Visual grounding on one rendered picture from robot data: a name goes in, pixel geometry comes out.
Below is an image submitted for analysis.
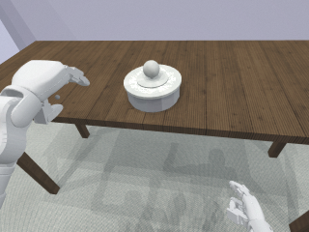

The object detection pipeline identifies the lid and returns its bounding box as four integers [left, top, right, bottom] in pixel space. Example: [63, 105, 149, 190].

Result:
[124, 64, 182, 100]

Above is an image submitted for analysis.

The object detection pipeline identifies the robot right hand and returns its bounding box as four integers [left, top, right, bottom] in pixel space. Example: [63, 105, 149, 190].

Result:
[227, 181, 266, 229]

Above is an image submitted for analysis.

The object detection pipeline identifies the table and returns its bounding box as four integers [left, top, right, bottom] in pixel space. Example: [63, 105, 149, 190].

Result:
[0, 40, 309, 232]

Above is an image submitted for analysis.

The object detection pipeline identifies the right robot forearm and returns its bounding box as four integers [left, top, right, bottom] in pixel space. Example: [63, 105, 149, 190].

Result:
[247, 219, 273, 232]

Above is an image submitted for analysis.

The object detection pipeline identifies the pot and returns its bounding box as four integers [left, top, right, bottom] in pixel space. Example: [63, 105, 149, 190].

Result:
[127, 87, 180, 113]

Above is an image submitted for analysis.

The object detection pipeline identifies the robot left hand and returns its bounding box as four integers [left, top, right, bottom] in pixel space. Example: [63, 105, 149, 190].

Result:
[11, 60, 90, 125]

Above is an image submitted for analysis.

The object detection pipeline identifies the left robot forearm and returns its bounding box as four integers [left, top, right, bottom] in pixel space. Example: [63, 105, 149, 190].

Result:
[0, 85, 42, 210]

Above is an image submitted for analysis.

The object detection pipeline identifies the knob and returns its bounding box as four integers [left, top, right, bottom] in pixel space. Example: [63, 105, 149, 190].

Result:
[143, 60, 160, 78]

